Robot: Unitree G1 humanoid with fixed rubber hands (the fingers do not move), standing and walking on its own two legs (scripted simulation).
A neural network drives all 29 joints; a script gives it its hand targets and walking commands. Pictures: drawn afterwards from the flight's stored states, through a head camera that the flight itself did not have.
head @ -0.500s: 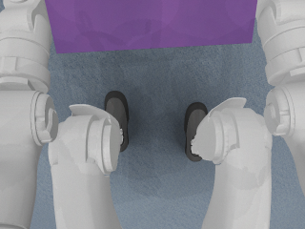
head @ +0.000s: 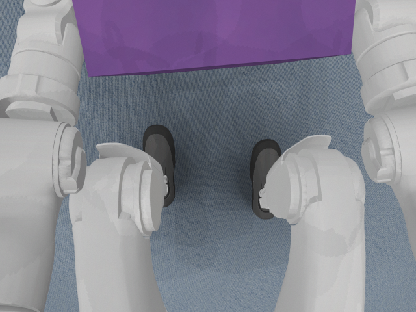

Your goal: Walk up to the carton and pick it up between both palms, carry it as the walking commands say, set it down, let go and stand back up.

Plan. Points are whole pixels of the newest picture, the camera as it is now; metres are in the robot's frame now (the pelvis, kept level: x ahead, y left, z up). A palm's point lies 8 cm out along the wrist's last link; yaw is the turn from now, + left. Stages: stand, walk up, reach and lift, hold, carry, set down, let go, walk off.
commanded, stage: reach and lift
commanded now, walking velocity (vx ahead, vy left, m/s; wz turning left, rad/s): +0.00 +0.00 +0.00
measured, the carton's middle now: out of the picture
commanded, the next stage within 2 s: none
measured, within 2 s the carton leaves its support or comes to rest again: leaves its support in 0.14 s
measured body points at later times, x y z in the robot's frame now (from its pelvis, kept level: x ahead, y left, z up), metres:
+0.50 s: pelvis +0.00 +0.00 -0.01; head +0.38 +0.01 +0.22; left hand +0.55 +0.21 -0.19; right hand +0.57 -0.16 -0.19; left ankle +0.15 +0.13 -0.35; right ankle +0.11 -0.13 -0.35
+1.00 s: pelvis +0.01 +0.00 +0.02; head +0.35 +0.02 +0.30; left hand +0.56 +0.21 -0.12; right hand +0.57 -0.16 -0.12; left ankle +0.15 +0.13 -0.35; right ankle +0.11 -0.13 -0.35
